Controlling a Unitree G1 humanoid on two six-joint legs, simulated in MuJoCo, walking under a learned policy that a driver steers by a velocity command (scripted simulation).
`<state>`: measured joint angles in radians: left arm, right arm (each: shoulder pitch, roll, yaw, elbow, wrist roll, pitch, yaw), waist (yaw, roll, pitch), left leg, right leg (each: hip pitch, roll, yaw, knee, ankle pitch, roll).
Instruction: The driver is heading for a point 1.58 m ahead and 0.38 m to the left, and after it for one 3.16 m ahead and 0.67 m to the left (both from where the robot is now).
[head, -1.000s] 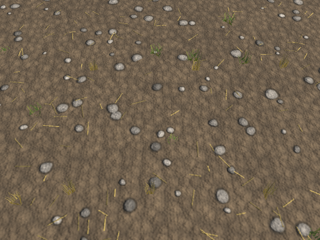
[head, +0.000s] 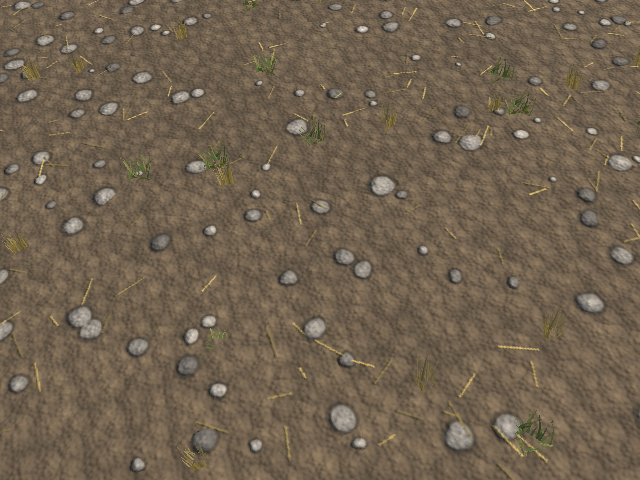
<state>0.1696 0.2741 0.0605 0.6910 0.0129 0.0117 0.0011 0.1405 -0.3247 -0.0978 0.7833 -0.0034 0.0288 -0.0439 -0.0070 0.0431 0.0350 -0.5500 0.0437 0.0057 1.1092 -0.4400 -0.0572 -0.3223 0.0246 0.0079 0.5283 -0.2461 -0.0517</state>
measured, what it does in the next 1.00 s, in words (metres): walks ahead, turning left: left foot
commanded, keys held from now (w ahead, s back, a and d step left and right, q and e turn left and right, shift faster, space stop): w+q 0.74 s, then w+e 0.26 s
